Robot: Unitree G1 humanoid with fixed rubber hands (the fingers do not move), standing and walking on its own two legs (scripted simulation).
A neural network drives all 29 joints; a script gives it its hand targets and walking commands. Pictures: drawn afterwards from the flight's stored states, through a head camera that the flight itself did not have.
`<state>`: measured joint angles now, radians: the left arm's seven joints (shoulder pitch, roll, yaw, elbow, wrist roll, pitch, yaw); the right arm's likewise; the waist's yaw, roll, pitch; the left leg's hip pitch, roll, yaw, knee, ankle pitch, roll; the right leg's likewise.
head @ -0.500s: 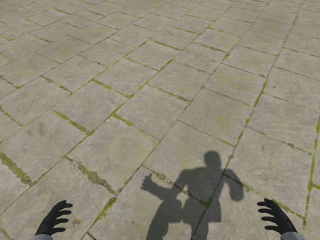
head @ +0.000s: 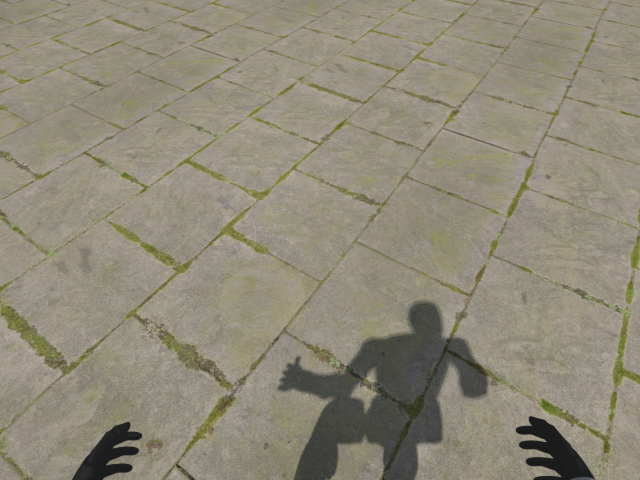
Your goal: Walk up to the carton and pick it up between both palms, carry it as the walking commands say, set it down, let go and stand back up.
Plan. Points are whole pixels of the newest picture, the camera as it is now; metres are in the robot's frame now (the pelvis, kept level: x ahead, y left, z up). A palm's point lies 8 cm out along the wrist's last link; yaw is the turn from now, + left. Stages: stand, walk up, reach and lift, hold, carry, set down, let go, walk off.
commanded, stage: stand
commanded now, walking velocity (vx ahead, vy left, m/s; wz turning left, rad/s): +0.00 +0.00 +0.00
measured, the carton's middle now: out of the picture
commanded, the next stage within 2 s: walk up in 1.76 s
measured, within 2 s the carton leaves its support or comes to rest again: neither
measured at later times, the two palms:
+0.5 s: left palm out of the picture +0.11 +0.31 -0.08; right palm out of the picture +0.11 -0.31 -0.08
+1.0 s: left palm out of the picture +0.10 +0.31 -0.08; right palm out of the picture +0.10 -0.31 -0.08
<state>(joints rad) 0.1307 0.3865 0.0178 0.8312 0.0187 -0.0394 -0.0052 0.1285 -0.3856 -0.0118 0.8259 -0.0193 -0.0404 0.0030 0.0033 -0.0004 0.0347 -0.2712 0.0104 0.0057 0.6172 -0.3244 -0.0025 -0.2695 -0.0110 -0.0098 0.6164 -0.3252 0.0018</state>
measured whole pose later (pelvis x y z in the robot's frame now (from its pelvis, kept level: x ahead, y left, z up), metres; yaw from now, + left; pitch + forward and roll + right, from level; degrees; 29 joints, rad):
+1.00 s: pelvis +0.00 +0.00 +0.02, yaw +0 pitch -2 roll +0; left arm 0.09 0.40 0.00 1.06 0.01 -0.02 0.00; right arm 0.08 -0.40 0.00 1.06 -0.01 -0.02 0.00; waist 0.00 0.00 0.04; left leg -0.13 0.01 0.01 0.35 -0.18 -0.01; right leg -0.13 -0.01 -0.01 0.35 -0.18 0.01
